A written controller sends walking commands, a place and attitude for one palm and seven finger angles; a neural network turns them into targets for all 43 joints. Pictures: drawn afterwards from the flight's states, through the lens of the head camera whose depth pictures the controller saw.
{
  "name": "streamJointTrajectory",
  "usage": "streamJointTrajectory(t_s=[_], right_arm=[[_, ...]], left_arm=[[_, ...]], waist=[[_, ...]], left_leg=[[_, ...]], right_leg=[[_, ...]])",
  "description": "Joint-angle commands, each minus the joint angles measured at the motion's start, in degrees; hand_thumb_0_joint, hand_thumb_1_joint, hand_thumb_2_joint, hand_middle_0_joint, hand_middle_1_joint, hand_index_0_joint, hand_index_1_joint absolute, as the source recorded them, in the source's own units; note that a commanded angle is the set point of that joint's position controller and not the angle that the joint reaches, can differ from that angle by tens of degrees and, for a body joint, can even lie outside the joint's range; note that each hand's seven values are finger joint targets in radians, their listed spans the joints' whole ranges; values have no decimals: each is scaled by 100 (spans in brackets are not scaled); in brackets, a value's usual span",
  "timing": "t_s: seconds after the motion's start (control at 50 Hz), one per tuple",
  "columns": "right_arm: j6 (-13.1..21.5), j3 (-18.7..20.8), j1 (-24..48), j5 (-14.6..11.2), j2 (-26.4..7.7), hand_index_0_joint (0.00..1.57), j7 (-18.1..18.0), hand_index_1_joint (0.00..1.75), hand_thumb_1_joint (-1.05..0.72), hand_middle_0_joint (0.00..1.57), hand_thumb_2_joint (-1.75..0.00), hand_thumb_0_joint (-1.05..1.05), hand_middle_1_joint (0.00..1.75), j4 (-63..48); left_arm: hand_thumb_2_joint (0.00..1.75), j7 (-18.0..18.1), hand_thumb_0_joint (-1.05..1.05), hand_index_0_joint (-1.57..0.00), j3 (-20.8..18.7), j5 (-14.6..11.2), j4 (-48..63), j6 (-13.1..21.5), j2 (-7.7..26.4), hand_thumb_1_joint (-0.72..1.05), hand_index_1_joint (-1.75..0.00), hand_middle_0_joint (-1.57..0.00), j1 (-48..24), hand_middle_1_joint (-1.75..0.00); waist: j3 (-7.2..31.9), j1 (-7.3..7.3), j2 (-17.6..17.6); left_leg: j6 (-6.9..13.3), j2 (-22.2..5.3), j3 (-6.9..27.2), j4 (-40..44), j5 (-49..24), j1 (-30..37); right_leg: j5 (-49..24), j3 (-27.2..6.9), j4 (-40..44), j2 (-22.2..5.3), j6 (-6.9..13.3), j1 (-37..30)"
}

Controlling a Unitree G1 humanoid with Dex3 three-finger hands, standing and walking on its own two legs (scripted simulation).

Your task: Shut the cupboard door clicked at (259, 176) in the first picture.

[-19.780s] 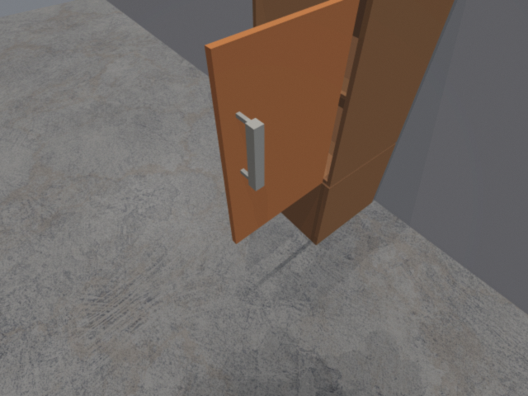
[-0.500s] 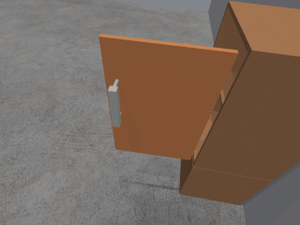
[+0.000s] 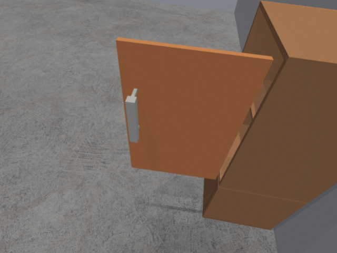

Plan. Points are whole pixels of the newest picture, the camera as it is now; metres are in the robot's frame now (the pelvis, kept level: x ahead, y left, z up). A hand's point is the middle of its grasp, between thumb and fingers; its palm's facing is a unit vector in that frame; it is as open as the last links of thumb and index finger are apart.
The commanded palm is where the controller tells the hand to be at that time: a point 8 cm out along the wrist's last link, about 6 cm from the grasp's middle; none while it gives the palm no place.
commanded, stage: look again from close up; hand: left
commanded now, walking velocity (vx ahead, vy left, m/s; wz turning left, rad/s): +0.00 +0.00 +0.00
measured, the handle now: (134, 116) +0.50 +0.14 +0.02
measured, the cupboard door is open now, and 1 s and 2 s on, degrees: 92 92 92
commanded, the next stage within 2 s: raise the hand and make a fist in 0.16 s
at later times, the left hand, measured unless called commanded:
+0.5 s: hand (100, 222) +0.19 +0.17 -0.02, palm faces +0.16 -0.98 -0.07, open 6.9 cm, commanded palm +0.10 +0.21 -0.06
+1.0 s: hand (112, 232) +0.17 +0.14 -0.03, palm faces -0.09 -0.99 -0.04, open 4.6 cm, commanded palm +0.14 +0.20 -0.03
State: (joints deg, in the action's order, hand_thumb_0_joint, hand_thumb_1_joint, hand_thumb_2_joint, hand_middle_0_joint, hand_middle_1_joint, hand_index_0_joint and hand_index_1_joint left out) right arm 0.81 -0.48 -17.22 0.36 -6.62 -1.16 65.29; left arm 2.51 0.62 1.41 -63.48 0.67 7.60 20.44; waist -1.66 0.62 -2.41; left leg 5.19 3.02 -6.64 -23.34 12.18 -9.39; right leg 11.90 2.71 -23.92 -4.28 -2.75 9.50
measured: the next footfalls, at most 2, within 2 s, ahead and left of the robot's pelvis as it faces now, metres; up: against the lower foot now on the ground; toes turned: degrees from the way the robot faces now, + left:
none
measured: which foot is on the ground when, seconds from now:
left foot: down 0.00-1.00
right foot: down 0.00-1.00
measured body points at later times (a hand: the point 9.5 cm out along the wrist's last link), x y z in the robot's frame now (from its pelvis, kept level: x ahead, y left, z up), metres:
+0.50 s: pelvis -0.01 -0.01 -0.03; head -0.02 -0.02 +0.42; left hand +0.17 +0.22 -0.01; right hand +0.10 -0.27 -0.13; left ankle +0.01 +0.06 -0.74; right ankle +0.03 -0.12 -0.74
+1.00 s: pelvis -0.01 -0.04 -0.10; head +0.05 -0.04 +0.35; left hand +0.17 +0.20 -0.03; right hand +0.22 -0.22 -0.17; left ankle +0.01 +0.06 -0.74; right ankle +0.02 -0.12 -0.74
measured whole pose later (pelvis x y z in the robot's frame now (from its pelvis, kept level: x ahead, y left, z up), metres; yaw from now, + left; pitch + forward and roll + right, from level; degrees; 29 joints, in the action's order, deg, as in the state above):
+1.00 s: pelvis -0.01 -0.04 -0.10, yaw +4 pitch +14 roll -2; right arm 11.6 -2.2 -10.7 -2.5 -10.5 -2.3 28.6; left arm -23.6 -6.4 -17.1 6.1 19.4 15.1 25.1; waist 7.5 2.6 2.7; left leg 2.0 -0.2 0.4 -68.7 30.7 -51.8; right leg 29.9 8.1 -65.3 1.3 3.9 49.5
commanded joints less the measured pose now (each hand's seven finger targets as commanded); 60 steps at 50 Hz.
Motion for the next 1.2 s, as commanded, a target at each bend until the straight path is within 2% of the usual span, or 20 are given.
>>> streamJointTrajectory(t_s=[0.0,0.22,0.24,0.26,0.28,0.3,0.32,0.36,0.38,0.4,0.44,0.46,0.52,0.56,0.66,0.72,0.8,0.9,1.0,1.18], right_arm=[[94,142,-313,-18,-640,20,-37,30,-90,20,-90,0,30,-165],[102,138,-378,-14,-579,20,-45,30,-90,20,-90,0,30,-133],[146,71,23,-23,-946,20,3,30,-90,20,-90,0,30,-600],[1134,271,-495,-120,-2036,20,-422,30,-90,20,-90,0,30,-2616],[1709,-58,-146,-278,-1407,20,-464,30,-90,20,-90,0,30,-2306],[1958,-13,250,-285,-1226,20,-376,30,-90,20,-90,0,30,-2309],[2115,-37,238,-384,-1201,20,-283,30,-90,20,-90,0,30,-2064],[2382,146,284,-341,-1503,20,-182,30,-90,20,-90,0,30,-2569],[2396,197,241,-233,-1589,20,-142,30,-90,20,-90,0,30,-2713],[2396,290,271,-199,-1615,20,-40,30,-90,20,-90,0,30,-2910],[2332,424,505,-160,-1533,20,84,30,-90,20,-90,0,30,-3317],[2290,489,621,-133,-1550,20,142,30,-90,20,-90,0,30,-3511],[2035,609,901,-138,-1624,20,344,30,-90,20,-90,0,30,-4093],[1865,643,1153,-219,-1561,20,318,30,-90,20,-90,0,30,-4477],[1571,551,911,-255,-1450,20,87,30,-90,20,-90,0,30,-4906],[1579,465,675,-208,-1434,20,-69,30,-90,20,-90,0,30,-4696],[1600,387,597,-253,-1451,20,-189,30,-90,20,-90,0,30,-4404],[1467,384,820,-353,-1396,20,-239,30,-90,20,-90,0,30,-4593],[1379,353,854,-314,-1204,20,-202,30,-90,20,-90,0,30,-4660],[1560,401,650,-350,-1382,20,-185,30,-90,20,-90,0,30,-4572]], left_arm=[[90,28,0,-20,-62,-7,133,36,330,90,-30,-20,520,-30],[90,35,0,-20,-64,-13,111,48,270,90,-30,-20,564,-30],[90,209,0,-20,23,92,-27,117,573,90,-30,-20,376,-30],[90,144,0,-20,-1311,-811,9793,1514,2845,90,-30,-20,-4428,-30],[90,238,0,-22,-31,-728,8367,1176,1137,90,-32,-22,-932,-32],[90,390,0,-24,283,-935,7631,366,206,90,-34,-24,421,-34],[90,416,0,-25,854,-1033,6665,48,-441,90,-36,-25,629,-36],[90,301,0,-29,667,-1108,6856,504,-116,90,-40,-29,65,-40],[90,206,0,-31,374,-1052,6337,774,110,90,-42,-31,194,-42],[90,-38,0,-33,36,-1065,5823,1094,239,90,-44,-33,636,-44],[90,-724,0,-36,-49,-1351,5200,2025,-17,90,-48,-36,1350,-48],[90,-1138,0,-38,-176,-1492,5216,2539,45,90,-50,-38,1518,-50],[90,-2290,0,-44,-969,-1647,5572,3757,970,90,-56,-44,1514,-56],[90,-2436,0,-47,-1345,-1668,5986,3721,1310,90,-60,-47,1664,-60],[90,-2015,0,-57,-1264,-1957,8351,3148,1346,90,-70,-57,699,-70],[90,-1971,0,-62,-862,-1924,9054,3307,1222,90,-76,-62,226,-76],[90,-2402,0,-69,-549,-1938,8165,3094,1009,90,-84,-69,191,-84],[90,-2643,0,-79,-1333,-2016,7901,2209,1610,90,-94,-79,601,-94],[90,-2373,0,-88,-1654,-2180,8141,2027,1488,90,-104,-88,946,-104],[90,-2321,0,-104,-1235,-2086,8056,2498,1338,90,-122,-104,823,-122]], waist=[[-451,-16,296],[-455,-39,184],[-602,-8,480],[1943,-1373,595],[2767,-365,2001],[1645,-290,2075],[461,-289,1427],[-250,-482,717],[-346,-581,-203],[-206,-388,-389],[62,-103,-1894],[241,12,-2040],[835,212,-559],[1193,463,129],[1922,135,1077],[2128,-206,898],[1586,-458,349],[2215,31,267],[2472,214,131],[1899,-67,235]], left_leg=[[-289,-984,1136,1057,548,-539],[-301,-959,1025,981,322,-428],[-488,-1079,856,35,-1536,-676],[-660,-894,1462,252,-2087,1400],[-861,-1021,1399,237,-1932,2028],[-1161,-948,1552,608,-1203,886],[-991,-722,1440,572,-77,-113],[-622,-477,1341,-176,1187,-1037],[-545,-365,1348,-570,1384,-1500],[-585,-248,1265,-947,1183,-1826],[-609,-163,1001,-1761,1583,-2760],[-625,-91,826,-2176,1527,-3191],[-639,-29,692,-3049,1369,-3947],[-515,-29,657,-3124,1453,-4133],[-377,-198,973,-3156,1319,-3500],[-305,-271,1012,-3645,512,-3346],[-279,-326,1046,-3948,632,-3816],[-296,-289,1004,-3733,513,-3895],[-348,-277,1023,-3436,-13,-3656],[-334,-280,987,-3085,552,-3459]], right_leg=[[-266,-282,230,-220,347,119],[-340,-330,257,-241,352,175],[-623,-324,44,-307,330,471],[-768,312,-697,569,237,629],[609,212,-1115,697,436,1014],[1033,218,-1474,660,466,1331],[887,149,-1490,466,428,1636],[743,190,-673,344,437,1618],[1172,168,-619,328,429,1982],[1335,115,-783,306,509,2198],[2482,41,-1291,313,470,2793],[2800,-158,-1479,270,483,2882],[2412,-744,-2271,90,654,2819],[2456,-777,-2683,226,656,3011],[1731,-583,-2946,452,582,3251],[751,-553,-3111,536,521,3350],[753,-648,-2946,551,385,3552],[862,-824,-2771,409,344,2684],[-141,-615,-2871,383,303,2119],[909,-436,-2576,405,383,2702]])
